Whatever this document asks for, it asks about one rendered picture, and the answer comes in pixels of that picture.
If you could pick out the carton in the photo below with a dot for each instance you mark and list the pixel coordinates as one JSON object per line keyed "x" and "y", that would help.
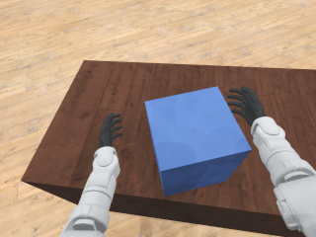
{"x": 196, "y": 139}

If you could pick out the robot left hand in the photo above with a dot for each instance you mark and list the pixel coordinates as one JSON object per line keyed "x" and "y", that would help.
{"x": 106, "y": 136}

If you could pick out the right robot upper arm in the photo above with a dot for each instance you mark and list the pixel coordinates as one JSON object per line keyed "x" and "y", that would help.
{"x": 296, "y": 202}

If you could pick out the pedestal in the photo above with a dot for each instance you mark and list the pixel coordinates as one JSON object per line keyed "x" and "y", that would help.
{"x": 64, "y": 159}

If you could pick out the robot left forearm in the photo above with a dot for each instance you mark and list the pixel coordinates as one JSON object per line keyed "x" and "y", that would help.
{"x": 92, "y": 211}

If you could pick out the robot right hand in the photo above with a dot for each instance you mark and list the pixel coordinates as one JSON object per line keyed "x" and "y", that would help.
{"x": 251, "y": 104}

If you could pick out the robot right forearm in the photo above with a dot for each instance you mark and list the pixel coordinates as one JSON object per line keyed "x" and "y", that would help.
{"x": 283, "y": 163}

